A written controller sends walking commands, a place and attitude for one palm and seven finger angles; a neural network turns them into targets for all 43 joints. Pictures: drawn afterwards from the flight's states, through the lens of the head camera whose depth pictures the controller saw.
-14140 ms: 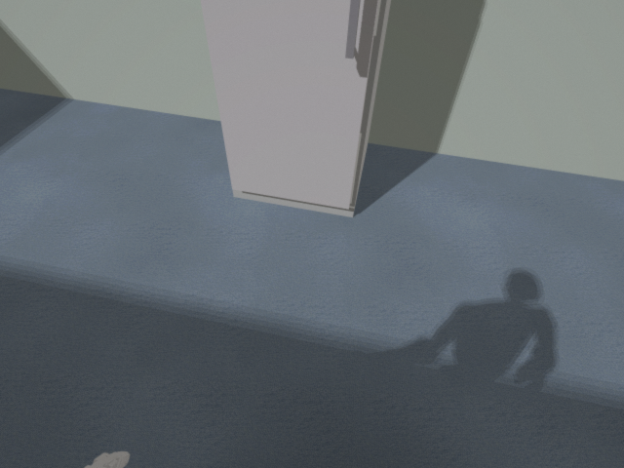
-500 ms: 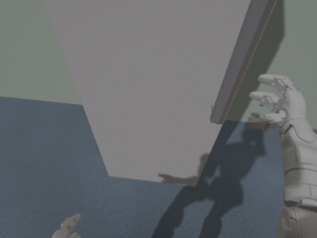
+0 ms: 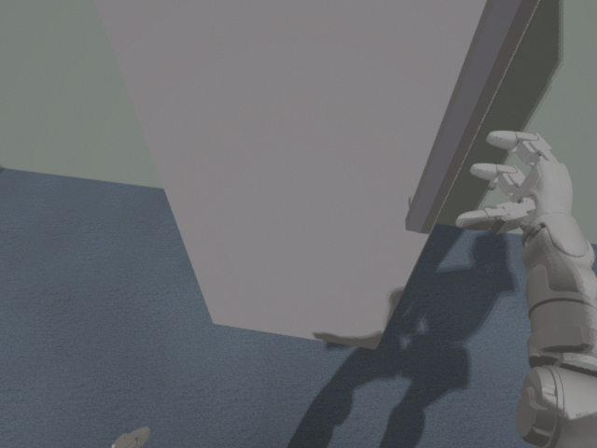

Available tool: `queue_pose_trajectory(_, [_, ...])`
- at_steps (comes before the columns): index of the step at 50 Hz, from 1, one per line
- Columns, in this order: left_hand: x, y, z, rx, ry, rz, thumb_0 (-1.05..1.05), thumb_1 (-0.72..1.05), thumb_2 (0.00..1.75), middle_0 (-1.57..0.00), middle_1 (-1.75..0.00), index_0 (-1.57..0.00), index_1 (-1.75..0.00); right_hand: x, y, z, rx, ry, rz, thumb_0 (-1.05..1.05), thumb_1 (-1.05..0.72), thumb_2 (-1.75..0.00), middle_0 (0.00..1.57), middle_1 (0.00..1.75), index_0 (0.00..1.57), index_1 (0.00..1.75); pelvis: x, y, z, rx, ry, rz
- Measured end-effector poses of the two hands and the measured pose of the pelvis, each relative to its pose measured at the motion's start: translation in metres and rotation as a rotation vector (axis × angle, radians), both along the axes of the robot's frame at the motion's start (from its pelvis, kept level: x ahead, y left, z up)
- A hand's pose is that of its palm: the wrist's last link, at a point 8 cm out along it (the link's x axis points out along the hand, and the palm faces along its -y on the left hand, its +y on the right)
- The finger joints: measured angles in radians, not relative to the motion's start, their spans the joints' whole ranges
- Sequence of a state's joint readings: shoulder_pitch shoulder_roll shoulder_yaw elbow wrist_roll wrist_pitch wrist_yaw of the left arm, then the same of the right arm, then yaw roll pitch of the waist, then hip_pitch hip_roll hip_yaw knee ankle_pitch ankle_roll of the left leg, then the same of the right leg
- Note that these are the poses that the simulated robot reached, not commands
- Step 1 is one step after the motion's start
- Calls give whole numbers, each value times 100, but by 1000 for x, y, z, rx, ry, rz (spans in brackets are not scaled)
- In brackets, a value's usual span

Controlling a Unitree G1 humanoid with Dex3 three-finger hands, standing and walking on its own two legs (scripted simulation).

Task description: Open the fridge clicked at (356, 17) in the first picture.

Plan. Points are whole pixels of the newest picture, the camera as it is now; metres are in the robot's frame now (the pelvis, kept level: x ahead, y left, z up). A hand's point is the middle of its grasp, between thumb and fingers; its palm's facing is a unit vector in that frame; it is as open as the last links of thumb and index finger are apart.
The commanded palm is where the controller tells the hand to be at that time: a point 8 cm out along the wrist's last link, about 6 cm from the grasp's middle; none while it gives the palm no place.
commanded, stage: move the hooked fingers beside the handle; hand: right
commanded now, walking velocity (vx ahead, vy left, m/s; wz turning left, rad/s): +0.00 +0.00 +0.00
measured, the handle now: (460, 90) +0.51 -0.14 +0.24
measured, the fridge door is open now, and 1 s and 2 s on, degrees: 0 0 0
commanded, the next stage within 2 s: feel for the door with the fingertips in 0.54 s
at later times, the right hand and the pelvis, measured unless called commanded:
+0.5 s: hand (485, 182) +0.45 -0.19 +0.15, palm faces +0.06 +1.00 +0.01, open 14.0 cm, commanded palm +0.41 -0.24 +0.15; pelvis +0.00 +0.00 +0.00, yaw +0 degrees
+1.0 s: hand (465, 184) +0.43 -0.16 +0.16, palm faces +0.04 +1.00 +0.03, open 14.0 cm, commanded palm +0.41 -0.21 +0.15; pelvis -0.01 +0.00 +0.00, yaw -1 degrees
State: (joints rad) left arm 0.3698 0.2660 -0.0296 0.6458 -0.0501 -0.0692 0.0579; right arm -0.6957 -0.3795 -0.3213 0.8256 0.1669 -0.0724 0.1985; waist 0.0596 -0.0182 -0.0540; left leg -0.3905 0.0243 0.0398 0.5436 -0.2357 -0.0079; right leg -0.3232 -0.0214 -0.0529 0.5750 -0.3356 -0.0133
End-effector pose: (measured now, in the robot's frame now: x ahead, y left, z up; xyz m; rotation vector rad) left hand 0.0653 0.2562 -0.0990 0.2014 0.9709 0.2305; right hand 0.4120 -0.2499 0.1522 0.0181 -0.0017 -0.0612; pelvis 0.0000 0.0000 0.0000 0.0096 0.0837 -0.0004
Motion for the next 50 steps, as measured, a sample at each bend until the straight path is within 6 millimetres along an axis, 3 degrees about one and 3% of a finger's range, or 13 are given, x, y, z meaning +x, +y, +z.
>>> queue_pose_trajectory(7, [2, -1, 0, 7, 2, -11, 1, 91, 90, -21, -30, -20, -30, -4, -1, 0, -12, -11, -3, -2, 51, -30, 30, 120, 30, 120, -2, -1, 0, 3, -4, -8])
queue_pose_trajectory(24, [7, -1, 0, 0, -8, -26, 1, 91, 90, -21, -30, -20, -30, 9, 6, -2, -3, 6, -2, -2, 51, -30, 30, 120, 30, 120, -3, 2, -2, 1, 15, -7])
queue_pose_trajectory(36, [4, 4, 1, 2, 2, -7, 1, 91, 90, -21, -30, -20, -30, -3, -2, 1, -11, -18, 0, -2, 50, -30, 30, 120, 30, 120, 1, 3, -1, 4, 6, -4])
queue_pose_trajectory(50, [29, -6, 3, -8, -66, -63, 1, 91, 90, -21, -30, -20, -30, -2, 35, 1, 14, -4, 24, -2, 51, -30, 30, 120, 30, 120, -5, 2, -1, 1, -5, -20])
